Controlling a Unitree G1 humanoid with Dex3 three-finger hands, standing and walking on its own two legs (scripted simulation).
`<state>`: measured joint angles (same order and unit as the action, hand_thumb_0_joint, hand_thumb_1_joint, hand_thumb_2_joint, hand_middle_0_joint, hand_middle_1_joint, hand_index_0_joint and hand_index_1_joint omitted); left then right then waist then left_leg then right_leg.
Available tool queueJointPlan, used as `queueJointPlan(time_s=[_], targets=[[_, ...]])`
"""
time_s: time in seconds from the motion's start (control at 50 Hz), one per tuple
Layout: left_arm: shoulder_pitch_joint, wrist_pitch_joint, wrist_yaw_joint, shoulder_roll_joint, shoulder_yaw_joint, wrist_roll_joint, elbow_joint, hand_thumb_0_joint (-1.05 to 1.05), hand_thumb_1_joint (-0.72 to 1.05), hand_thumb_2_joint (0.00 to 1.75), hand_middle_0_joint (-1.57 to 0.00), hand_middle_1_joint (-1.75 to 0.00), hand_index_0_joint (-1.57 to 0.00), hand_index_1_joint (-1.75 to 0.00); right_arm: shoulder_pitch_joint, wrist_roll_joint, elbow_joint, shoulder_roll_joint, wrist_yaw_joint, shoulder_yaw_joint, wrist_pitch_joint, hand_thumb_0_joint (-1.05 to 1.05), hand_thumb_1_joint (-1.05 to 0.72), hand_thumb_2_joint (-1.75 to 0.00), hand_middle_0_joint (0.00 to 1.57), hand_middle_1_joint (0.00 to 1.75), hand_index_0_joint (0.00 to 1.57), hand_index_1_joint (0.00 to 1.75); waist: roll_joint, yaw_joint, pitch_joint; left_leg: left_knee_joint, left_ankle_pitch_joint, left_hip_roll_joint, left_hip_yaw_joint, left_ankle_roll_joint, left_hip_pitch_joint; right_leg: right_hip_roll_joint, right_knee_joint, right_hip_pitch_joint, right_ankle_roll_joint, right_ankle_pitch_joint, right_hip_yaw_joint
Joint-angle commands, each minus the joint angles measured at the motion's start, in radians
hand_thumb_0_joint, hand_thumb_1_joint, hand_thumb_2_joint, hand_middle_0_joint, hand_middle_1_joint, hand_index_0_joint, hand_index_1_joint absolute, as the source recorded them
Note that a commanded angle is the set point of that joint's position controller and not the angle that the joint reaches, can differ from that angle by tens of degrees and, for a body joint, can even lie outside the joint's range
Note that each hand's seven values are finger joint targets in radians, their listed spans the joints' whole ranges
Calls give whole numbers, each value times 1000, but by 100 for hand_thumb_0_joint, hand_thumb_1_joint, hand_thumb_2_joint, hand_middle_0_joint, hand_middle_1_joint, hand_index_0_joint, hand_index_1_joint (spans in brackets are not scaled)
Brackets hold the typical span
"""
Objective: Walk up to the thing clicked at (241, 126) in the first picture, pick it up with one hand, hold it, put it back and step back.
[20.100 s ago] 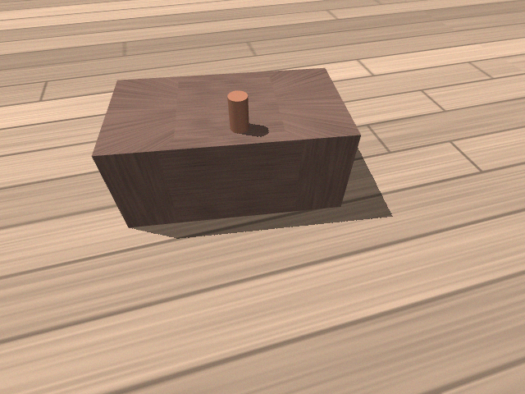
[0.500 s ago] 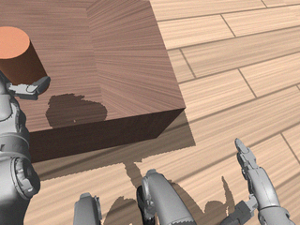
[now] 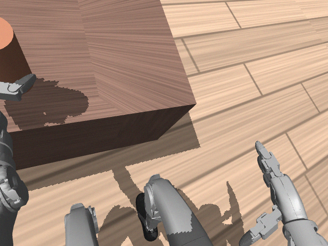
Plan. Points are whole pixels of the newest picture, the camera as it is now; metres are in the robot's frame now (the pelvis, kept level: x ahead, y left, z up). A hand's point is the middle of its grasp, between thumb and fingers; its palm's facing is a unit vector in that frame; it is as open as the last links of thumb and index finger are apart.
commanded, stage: lower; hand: left
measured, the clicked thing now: (1, 60) +0.55 +0.20 -0.01
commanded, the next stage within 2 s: loosen in 0.60 s
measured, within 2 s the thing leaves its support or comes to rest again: rests again in 1.00 s
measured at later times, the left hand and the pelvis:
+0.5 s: hand (12, 73) +0.56 +0.20 -0.07, palm faces +0.21 -0.98 -0.03, open 10.6 cm; pelvis -0.01 +0.00 -0.02, yaw +0 degrees
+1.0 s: hand (15, 74) +0.56 +0.19 -0.07, palm faces +0.21 -0.98 -0.01, open 11.3 cm; pelvis -0.01 +0.00 -0.03, yaw -1 degrees
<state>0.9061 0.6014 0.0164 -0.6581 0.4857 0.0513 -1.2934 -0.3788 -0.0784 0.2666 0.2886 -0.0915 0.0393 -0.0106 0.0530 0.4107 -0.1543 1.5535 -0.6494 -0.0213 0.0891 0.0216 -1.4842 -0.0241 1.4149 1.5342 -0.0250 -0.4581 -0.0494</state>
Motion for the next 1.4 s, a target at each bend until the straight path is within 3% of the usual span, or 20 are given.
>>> queueJointPlan(time_s=[0.0,0.06,0.26,0.42,0.44,0.64,0.7,0.74,0.82,0.84,0.86,0.9,0.96,1.04,1.08,1.14,1.2,1.26,1.3,1.38], targets=[[410,64,5,-193,-12,-1,198,0,6,130,-133,-148,-134,-149,-64,1,176,202,26,156,-46,0,51,-6,5,5,5,5,-454,-11,-586,-208,408,9,-11,8,423,46,-92,-355,64,239,-10],[414,56,14,-207,-4,3,193,0,8,131,-135,-149,-136,-150,-63,3,187,193,28,154,-47,0,51,-6,5,5,5,5,-427,-5,-590,-195,326,15,-23,-5,363,43,-96,-386,57,201,1],[431,59,17,-221,-11,16,175,0,8,131,-133,-149,-134,-149,-44,5,222,208,30,149,-49,0,52,-6,5,5,5,5,-420,6,-594,-173,359,13,-11,0,337,47,-59,-337,61,220,-11],[414,53,19,-297,35,20,192,0,4,126,-128,-143,-130,-143,-103,7,208,217,29,170,-45,0,52,-6,5,5,5,5,-458,8,-631,-135,383,17,-21,-3,326,43,-34,-352,56,253,0],[435,54,13,-258,12,17,211,0,5,126,-129,-143,-130,-143,-92,8,244,212,26,164,-47,0,52,-6,5,5,5,5,-444,17,-648,-127,388,18,-23,-6,323,43,-34,-359,55,266,4],[421,42,10,-289,22,22,199,0,6,125,-127,-142,-129,-142,-85,10,250,221,28,173,-46,0,52,-6,5,5,5,5,-449,12,-634,-105,357,20,-30,-9,268,37,-23,-367,52,253,18],[424,41,9,-250,-5,27,189,0,3,118,-133,-141,-135,-140,-73,11,280,224,26,174,-46,0,51,-5,5,5,5,5,-437,31,-623,-106,341,18,-25,-9,263,39,-24,-343,52,238,12],[430,43,18,-323,33,29,242,0,-13,102,-117,-125,-121,-124,-114,12,266,230,24,182,-38,0,51,-5,5,5,5,5,-471,19,-650,-109,347,20,-27,-7,290,40,-20,-344,54,235,9],[441,37,9,-247,22,-12,252,0,-30,70,-100,-99,-103,-97,-96,20,275,220,23,185,-43,0,51,-5,5,5,5,5,-464,29,-647,-107,350,20,-25,-7,287,40,-17,-342,53,240,7],[411,35,13,-299,60,-10,242,0,-35,62,-96,-94,-100,-92,-131,18,230,227,25,197,-39,0,51,-5,5,5,5,5,-483,17,-633,-105,350,18,-28,-6,290,40,-12,-330,54,230,9],[431,36,8,-245,19,-10,242,0,-38,58,-95,-91,-98,-89,-93,18,261,218,24,183,-43,0,50,-5,5,5,5,5,-474,25,-619,-107,356,18,-23,-4,295,43,-13,-302,57,228,-1],[435,32,8,-245,1,9,241,0,-47,56,-83,-83,-86,-81,-84,17,265,220,23,185,-44,0,51,-5,5,5,5,5,-483,25,-617,-103,378,16,-20,-1,306,44,-6,-292,60,240,-3],[444,31,15,-252,6,14,237,0,-61,40,-70,-67,-73,-66,-73,19,268,219,26,181,-44,0,51,-5,5,5,5,5,-468,12,-605,-111,331,19,-21,-1,276,42,-6,-293,58,208,-1],[405,16,17,-259,15,11,198,0,-61,31,-58,-55,-61,-54,-99,20,247,222,28,185,-40,0,52,-5,5,5,5,5,-449,15,-595,-107,320,19,-27,-7,258,43,-14,-307,55,204,3],[417,12,17,-218,-6,11,178,0,-61,30,-55,-53,-57,-52,-95,22,276,216,27,175,-42,0,52,-5,5,5,5,5,-419,29,-573,-117,285,21,-23,-7,235,42,-20,-302,53,183,-3],[414,19,19,-263,22,10,205,0,-61,29,-50,-48,-52,-47,-114,26,289,225,29,187,-41,0,52,-5,5,5,5,5,-418,24,-594,-113,266,22,-26,-10,239,40,-17,-310,51,169,3],[446,28,12,-230,6,-1,237,0,-61,24,-45,-43,-47,-42,-97,26,314,222,29,189,-50,0,51,-5,5,5,5,5,-421,34,-633,-102,306,23,-25,-12,263,40,-12,-328,50,212,3],[431,31,12,-273,32,2,239,0,-61,22,-40,-37,-42,-37,-134,26,268,225,30,193,-46,0,51,-5,5,5,5,5,-446,24,-628,-97,346,22,-28,-8,273,38,-1,-326,52,240,7],[431,27,9,-226,3,5,210,0,-61,20,-38,-34,-39,-34,-100,23,294,221,28,188,-49,0,51,-6,5,5,5,5,-441,30,-629,-92,367,23,-27,-8,275,40,-2,-318,53,255,4],[455,24,21,-317,32,22,269,0,-61,13,-18,-21,-19,-20,-91,24,364,259,32,208,-43,0,52,-5,5,5,5,5,-464,14,-692,-99,385,22,-28,-3,318,39,-7,-360,54,271,8]])
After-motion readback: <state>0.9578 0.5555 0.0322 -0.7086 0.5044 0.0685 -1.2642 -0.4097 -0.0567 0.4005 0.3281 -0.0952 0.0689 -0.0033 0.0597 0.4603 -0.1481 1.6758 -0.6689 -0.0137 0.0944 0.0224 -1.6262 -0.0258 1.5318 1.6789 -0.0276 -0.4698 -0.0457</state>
